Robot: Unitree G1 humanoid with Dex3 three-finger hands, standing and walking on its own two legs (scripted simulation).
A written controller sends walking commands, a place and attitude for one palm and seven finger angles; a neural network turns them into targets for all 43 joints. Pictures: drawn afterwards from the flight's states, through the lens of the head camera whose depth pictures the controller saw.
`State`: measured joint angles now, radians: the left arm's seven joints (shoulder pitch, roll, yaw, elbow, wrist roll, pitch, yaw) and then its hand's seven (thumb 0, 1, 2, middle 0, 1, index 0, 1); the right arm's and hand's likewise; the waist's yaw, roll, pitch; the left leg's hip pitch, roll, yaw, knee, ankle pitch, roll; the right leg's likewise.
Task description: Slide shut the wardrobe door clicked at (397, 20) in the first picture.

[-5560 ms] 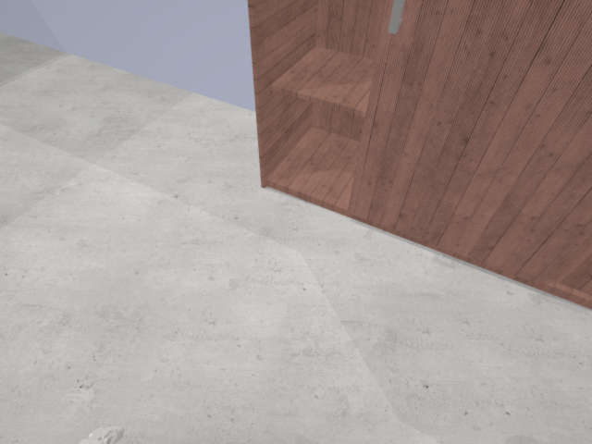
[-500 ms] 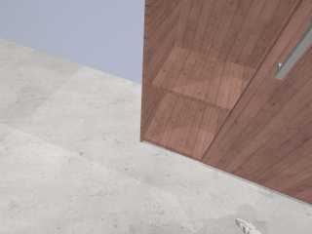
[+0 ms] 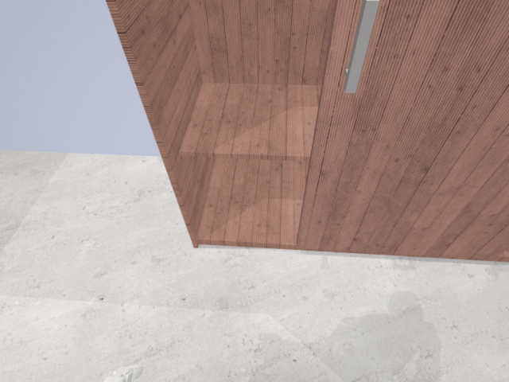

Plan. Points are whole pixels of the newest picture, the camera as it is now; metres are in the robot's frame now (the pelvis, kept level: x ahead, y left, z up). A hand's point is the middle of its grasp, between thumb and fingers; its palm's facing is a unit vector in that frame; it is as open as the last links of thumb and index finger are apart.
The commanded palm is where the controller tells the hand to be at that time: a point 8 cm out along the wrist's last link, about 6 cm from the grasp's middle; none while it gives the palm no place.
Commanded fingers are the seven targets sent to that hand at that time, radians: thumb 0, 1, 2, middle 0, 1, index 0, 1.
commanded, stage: take the last steps up to it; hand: right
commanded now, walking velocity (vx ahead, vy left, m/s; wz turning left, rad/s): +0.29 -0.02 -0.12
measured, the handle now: (357, 43) +0.68 -0.20 +0.19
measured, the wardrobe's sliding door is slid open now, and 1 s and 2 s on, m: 0.44 0.44 0.44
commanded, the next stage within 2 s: come to a stop and stand still in 0.64 s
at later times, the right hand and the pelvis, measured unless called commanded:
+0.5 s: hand out of the picture +0.10 -0.16 -0.15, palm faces +0.13 +0.97 -0.22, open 7.3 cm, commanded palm none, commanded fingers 0.00 -0.90 -0.90 0.20 0.30 0.20 0.30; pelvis +0.09 +0.02 +0.01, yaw -4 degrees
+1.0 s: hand out of the picture +0.15 -0.21 -0.18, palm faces +0.12 +0.98 -0.16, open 7.4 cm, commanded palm none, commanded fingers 0.00 -0.90 -0.90 0.20 0.30 0.20 0.30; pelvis +0.19 -0.04 +0.01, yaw -2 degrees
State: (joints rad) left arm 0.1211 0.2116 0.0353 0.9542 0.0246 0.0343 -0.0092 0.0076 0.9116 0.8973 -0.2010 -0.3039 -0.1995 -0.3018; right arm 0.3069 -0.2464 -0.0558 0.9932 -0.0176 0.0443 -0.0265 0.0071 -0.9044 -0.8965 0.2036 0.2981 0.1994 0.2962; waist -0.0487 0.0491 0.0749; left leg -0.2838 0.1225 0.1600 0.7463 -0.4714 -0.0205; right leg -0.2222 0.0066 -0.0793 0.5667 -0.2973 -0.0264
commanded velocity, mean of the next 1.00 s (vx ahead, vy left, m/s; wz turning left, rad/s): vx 0.09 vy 0.03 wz -0.04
